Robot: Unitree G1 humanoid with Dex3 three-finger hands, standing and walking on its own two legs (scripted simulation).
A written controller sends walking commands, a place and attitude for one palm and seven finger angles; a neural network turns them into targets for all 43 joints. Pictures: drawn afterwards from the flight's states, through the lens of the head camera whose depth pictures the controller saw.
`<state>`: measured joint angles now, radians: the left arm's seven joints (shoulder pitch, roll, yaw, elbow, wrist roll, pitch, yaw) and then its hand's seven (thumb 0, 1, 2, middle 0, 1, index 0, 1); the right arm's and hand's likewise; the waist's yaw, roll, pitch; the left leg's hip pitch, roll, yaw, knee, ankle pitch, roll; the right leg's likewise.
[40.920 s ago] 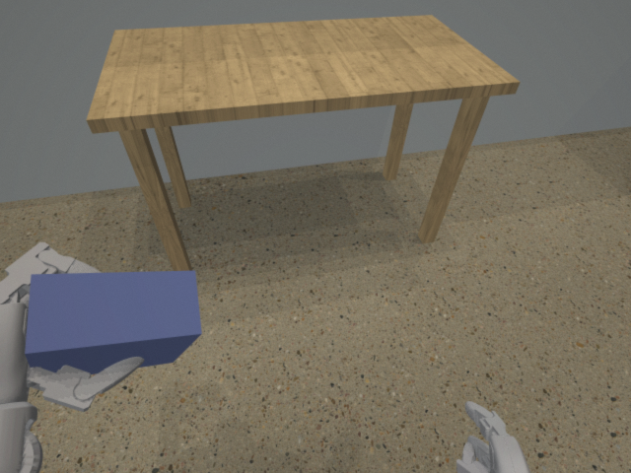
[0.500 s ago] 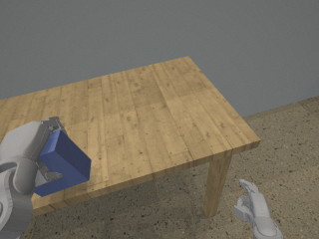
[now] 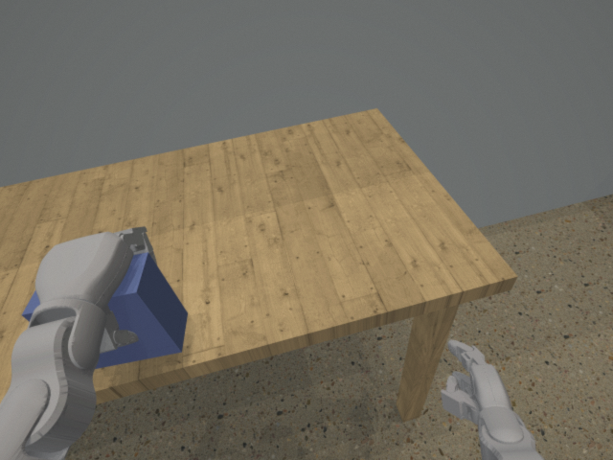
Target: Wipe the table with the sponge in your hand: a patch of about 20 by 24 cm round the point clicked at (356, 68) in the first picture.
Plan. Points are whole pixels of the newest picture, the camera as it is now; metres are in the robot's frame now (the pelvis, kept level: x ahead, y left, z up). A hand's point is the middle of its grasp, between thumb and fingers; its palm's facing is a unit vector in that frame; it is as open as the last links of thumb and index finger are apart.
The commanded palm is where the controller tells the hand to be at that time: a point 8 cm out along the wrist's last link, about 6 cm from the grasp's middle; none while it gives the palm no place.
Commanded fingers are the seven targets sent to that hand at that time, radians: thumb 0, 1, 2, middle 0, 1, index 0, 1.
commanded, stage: turn the palm down, sponge in hand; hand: left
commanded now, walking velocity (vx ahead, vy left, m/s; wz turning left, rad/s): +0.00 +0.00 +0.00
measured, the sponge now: (124, 323) +0.22 +0.29 +0.08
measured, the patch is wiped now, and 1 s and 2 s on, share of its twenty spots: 0.00 0.00 0.00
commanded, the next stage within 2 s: move the sponge above the wiping area in 0.18 s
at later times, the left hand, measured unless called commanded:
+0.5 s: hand (116, 281) +0.24 +0.28 +0.15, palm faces +0.09 -0.04 -1.00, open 10.3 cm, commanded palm +0.20 +0.27 +0.22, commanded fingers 0.00 0.10 1.30 -1.20 -1.60 -1.20 -1.60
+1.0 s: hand (128, 268) +0.26 +0.27 +0.15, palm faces +0.13 -0.03 -0.99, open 10.3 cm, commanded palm +0.22 +0.26 +0.20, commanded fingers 0.00 0.10 1.30 -1.20 -1.60 -1.20 -1.60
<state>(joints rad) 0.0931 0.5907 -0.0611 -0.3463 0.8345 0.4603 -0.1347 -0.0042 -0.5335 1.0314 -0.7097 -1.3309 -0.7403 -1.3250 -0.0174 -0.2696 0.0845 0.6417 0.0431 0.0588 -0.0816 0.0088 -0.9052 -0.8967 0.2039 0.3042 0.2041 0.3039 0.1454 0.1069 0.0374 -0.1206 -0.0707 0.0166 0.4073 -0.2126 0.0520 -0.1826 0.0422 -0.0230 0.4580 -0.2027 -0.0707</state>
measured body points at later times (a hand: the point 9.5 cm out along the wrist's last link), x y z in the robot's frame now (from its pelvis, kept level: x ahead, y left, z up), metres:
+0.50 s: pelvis +0.00 -0.01 +0.00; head -0.01 -0.06 +0.45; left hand +0.23 +0.27 +0.20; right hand +0.27 -0.20 -0.08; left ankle +0.01 +0.09 -0.74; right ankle +0.03 -0.07 -0.74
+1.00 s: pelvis +0.00 -0.03 +0.00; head -0.01 -0.08 +0.45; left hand +0.25 +0.27 +0.20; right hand +0.25 -0.23 -0.09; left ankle +0.01 +0.09 -0.74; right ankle +0.03 -0.07 -0.74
